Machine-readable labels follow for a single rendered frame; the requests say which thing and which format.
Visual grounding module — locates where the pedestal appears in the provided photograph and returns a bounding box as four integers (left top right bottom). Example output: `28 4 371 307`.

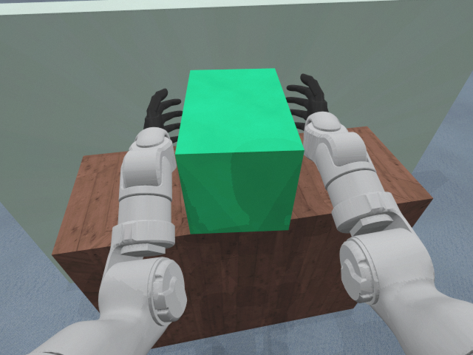
52 126 433 349

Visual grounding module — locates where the robot left upper arm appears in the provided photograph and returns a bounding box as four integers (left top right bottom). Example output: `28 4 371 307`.
26 257 187 355

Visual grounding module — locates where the left robot hand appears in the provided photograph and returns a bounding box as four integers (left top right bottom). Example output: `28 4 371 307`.
143 88 183 143

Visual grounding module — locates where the robot left forearm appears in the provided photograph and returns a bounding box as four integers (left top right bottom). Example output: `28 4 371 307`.
98 127 177 311

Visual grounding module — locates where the robot right forearm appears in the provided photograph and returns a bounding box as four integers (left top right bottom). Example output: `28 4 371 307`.
303 112 435 283

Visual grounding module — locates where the carton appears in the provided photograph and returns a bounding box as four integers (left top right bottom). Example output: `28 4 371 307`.
175 68 304 234

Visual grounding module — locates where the robot right upper arm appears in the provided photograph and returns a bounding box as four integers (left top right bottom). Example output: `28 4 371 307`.
340 228 473 355

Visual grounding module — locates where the right robot hand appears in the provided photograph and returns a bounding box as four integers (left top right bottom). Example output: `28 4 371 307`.
286 74 328 131

